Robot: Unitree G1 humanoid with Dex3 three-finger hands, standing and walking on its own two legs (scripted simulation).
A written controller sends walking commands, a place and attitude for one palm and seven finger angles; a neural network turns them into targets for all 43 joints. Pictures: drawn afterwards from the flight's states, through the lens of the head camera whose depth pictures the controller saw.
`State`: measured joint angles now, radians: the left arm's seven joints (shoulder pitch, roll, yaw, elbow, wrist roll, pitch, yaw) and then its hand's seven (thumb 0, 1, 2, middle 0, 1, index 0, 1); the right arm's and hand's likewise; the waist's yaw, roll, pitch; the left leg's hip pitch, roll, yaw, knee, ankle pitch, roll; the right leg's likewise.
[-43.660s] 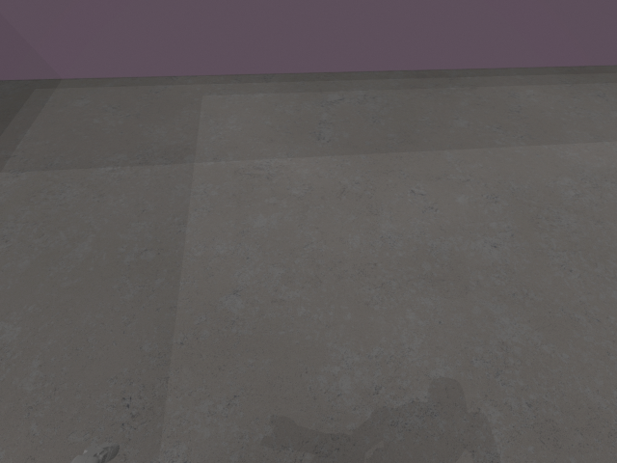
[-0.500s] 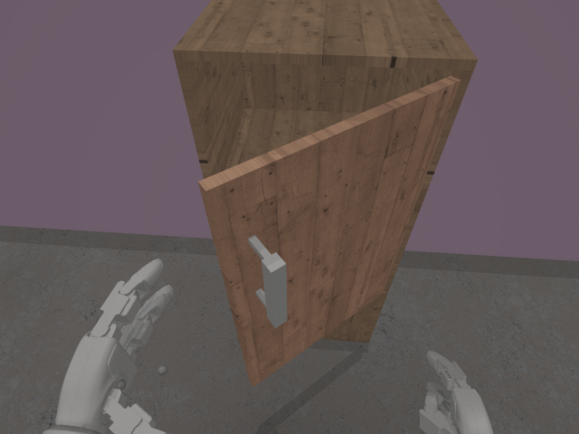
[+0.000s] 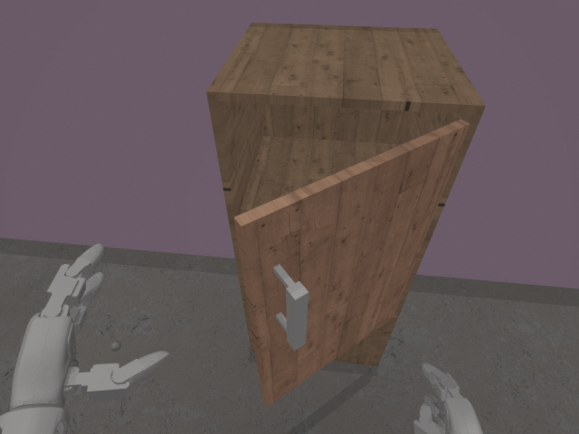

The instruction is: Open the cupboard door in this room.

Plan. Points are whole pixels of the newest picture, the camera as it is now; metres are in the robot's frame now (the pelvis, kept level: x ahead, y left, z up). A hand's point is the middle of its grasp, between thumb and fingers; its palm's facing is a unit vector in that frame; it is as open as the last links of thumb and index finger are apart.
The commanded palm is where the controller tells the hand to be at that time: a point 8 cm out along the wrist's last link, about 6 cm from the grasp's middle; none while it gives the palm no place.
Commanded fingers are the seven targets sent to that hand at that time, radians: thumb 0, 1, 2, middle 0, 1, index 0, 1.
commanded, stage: draw the hand back to the body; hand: left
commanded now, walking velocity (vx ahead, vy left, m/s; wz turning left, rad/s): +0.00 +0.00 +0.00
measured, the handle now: (288, 308) +0.29 +0.04 +0.03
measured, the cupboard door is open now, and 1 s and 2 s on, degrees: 40 40 40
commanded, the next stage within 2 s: step back with the hand held close in 0.72 s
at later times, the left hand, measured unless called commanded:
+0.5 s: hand (73, 296) +0.20 +0.25 +0.18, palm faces +0.46 -0.81 -0.37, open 7.8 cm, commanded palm +0.15 +0.28 +0.19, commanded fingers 0.00 0.90 0.90 -0.20 -0.30 -0.20 -0.30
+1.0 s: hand (88, 294) +0.20 +0.23 +0.18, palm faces +0.42 -0.79 -0.44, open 7.4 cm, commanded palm +0.15 +0.27 +0.19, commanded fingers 0.00 0.90 0.90 -0.20 -0.30 -0.20 -0.30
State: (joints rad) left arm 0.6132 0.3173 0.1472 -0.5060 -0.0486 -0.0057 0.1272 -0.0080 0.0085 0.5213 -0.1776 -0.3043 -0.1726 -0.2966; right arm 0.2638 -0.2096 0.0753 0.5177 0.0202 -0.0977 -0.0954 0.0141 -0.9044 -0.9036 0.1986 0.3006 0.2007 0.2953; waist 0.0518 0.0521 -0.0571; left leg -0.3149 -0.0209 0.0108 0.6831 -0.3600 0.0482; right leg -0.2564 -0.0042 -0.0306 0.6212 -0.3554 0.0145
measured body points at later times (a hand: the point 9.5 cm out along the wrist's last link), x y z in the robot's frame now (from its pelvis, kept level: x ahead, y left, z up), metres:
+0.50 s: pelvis +0.00 -0.01 +0.02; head -0.02 -0.03 +0.47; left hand +0.17 +0.29 +0.20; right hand +0.19 -0.23 -0.06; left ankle +0.00 +0.08 -0.72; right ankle -0.01 -0.13 -0.72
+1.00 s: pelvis +0.00 -0.03 +0.02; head -0.01 -0.04 +0.47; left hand +0.17 +0.27 +0.20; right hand +0.18 -0.26 -0.06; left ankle +0.00 +0.08 -0.72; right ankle -0.01 -0.13 -0.72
